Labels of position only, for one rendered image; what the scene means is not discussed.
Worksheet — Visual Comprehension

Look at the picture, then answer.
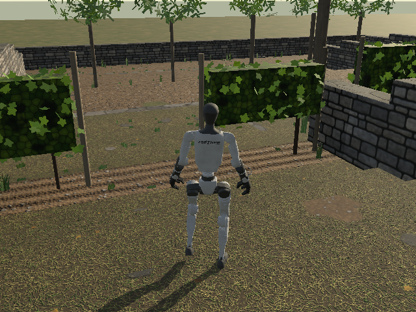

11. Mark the right robot upper arm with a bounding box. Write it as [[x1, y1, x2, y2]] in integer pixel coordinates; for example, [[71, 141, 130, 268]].
[[223, 132, 241, 168]]

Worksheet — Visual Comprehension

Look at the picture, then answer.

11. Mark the robot torso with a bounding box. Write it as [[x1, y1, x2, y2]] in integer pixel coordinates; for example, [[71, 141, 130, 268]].
[[194, 128, 224, 195]]

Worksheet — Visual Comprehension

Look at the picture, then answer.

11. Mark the robot left hand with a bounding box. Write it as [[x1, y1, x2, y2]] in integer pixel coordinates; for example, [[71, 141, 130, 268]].
[[170, 176, 185, 190]]

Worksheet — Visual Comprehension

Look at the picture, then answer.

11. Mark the left robot forearm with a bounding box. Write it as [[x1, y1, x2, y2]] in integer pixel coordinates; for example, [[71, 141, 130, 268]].
[[172, 157, 184, 179]]

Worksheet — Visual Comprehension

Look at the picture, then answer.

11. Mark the robot right hand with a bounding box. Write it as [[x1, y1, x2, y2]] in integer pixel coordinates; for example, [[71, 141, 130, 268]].
[[237, 180, 251, 195]]

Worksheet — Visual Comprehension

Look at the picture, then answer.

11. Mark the right robot forearm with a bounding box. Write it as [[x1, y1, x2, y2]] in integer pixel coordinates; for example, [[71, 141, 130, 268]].
[[235, 158, 249, 183]]

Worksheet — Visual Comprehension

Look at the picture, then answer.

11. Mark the left robot shin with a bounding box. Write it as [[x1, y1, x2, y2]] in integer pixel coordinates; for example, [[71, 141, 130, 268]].
[[187, 204, 196, 247]]

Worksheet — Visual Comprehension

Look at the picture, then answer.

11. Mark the left robot upper arm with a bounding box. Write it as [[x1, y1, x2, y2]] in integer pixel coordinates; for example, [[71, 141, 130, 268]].
[[178, 131, 196, 166]]

